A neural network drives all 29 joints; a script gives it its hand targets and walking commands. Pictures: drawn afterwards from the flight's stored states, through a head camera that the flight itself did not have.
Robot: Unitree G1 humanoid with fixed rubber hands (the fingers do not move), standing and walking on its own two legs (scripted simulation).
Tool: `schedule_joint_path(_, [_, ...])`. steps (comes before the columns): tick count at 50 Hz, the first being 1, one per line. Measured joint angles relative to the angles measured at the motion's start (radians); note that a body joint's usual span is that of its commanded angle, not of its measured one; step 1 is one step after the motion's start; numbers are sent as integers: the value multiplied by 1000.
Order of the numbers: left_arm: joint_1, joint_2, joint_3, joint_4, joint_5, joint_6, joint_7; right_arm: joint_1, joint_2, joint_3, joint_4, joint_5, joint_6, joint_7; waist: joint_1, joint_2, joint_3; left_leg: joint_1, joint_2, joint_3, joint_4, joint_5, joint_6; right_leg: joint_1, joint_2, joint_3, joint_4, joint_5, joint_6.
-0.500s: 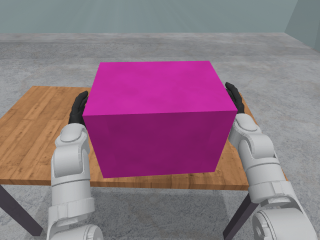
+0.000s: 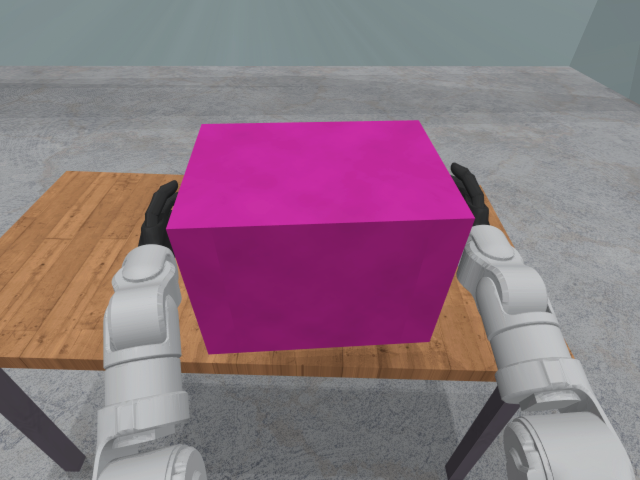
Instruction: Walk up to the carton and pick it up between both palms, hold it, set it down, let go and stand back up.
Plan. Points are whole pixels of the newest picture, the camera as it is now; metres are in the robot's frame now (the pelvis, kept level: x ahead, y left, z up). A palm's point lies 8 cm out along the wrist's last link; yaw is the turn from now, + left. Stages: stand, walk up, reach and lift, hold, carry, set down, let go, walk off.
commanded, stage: hold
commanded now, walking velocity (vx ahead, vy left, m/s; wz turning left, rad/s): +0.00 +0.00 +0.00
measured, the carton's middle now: (316, 234) +0.38 +0.01 +0.16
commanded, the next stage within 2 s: none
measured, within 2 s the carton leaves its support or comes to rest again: neither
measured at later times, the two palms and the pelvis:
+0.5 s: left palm (161, 248) +0.35 +0.19 +0.17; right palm (469, 228) +0.36 -0.18 +0.18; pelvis +0.00 +0.00 +0.00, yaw +0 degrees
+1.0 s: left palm (163, 245) +0.35 +0.19 +0.17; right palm (473, 234) +0.35 -0.18 +0.18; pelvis +0.00 +0.00 +0.00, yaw +0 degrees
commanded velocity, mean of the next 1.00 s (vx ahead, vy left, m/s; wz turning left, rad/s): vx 0.00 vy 0.00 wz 0.00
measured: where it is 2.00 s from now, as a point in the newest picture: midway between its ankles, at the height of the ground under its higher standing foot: outside the picture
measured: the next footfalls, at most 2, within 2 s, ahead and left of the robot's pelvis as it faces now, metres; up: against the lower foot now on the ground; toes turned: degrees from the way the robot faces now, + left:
none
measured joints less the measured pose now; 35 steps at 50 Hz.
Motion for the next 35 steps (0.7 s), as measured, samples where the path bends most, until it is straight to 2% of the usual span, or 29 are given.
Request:
schedule_joint_path(24, [3, -2, -4, 1, -2, 3, 5, -1, -4, 0, 5, 3, 1, 2, 1, 4, 2, 0, 0, 0, 2, -1, 0, 0, 1, 1, 1, 0, 0])
schedule_joint_path(29, [24, 4, -23, -41, -13, 1, 11, 29, 6, -8, -37, 11, -11, 2, -8, 8, -2, 3, 0, -5, -2, 1, -4, 6, 1, -4, -6, 2, -2])
schedule_joint_path(35, [7, -6, -7, -5, 10, 5, -4, 28, 8, -9, -7, -8, -12, 5, -7, 12, 9, 25, 0, 0, -19, 10, -2, 19, 1, 0, -8, 4, -2])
